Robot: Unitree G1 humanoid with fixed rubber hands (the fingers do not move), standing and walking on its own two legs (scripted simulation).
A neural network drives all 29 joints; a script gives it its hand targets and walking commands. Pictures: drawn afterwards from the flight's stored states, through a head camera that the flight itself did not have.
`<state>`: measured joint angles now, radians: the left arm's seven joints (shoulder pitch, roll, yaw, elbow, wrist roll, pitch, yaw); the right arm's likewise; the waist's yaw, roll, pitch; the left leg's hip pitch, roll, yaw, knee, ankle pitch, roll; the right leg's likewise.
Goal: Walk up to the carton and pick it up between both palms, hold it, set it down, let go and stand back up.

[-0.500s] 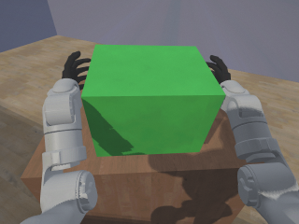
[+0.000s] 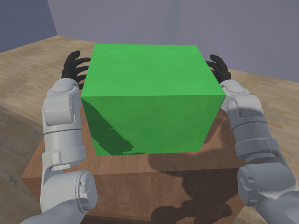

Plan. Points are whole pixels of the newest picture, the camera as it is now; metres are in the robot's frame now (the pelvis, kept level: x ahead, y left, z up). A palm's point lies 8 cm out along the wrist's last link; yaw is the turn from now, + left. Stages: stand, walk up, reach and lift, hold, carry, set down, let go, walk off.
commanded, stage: hold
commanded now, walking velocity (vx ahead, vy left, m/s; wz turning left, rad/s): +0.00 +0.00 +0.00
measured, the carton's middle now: (148, 98) +0.38 +0.01 +0.20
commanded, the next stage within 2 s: set down in 0.60 s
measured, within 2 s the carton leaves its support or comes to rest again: neither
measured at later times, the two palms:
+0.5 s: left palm (71, 83) +0.36 +0.19 +0.27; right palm (221, 83) +0.37 -0.18 +0.25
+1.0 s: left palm (75, 79) +0.36 +0.18 +0.27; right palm (223, 82) +0.38 -0.19 +0.25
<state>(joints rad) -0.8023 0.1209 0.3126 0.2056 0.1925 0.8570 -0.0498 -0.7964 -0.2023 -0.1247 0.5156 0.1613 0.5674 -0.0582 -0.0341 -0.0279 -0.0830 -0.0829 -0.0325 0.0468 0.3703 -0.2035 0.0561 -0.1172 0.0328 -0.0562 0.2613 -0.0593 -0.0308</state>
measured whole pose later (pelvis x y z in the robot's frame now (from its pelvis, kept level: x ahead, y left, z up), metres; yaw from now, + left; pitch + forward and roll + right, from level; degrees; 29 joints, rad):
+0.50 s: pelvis +0.00 +0.00 +0.00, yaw +0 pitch -5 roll -1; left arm -0.80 0.12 0.31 0.20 0.19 0.86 -0.05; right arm -0.80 -0.20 -0.13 0.51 0.16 0.57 -0.05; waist -0.03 -0.03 -0.08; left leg -0.08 -0.03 0.05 0.37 -0.20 0.05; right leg -0.12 0.03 -0.06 0.26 -0.06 -0.03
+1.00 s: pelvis +0.00 +0.00 +0.00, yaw +0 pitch -6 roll -1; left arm -0.80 0.08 0.33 0.22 0.26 0.76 -0.06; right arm -0.81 -0.17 -0.21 0.67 0.14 0.35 0.00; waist -0.03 -0.03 -0.08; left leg -0.04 -0.03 0.05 0.35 -0.20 0.05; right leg -0.09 0.03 -0.06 0.26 -0.07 -0.03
